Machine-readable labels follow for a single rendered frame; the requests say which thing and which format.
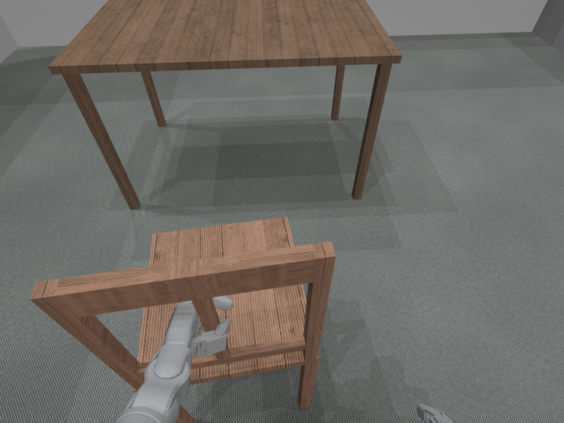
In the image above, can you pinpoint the right robot hand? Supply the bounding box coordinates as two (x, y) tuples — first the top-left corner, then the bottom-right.
(417, 404), (452, 423)

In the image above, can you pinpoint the table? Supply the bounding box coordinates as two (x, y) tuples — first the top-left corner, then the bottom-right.
(48, 0), (402, 210)

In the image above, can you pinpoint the chair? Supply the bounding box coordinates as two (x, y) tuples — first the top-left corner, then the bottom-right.
(30, 217), (336, 423)

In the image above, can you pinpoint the left robot hand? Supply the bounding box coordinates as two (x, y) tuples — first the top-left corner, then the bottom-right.
(163, 295), (234, 358)

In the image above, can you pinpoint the left robot forearm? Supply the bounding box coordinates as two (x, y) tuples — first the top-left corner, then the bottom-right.
(115, 344), (192, 423)

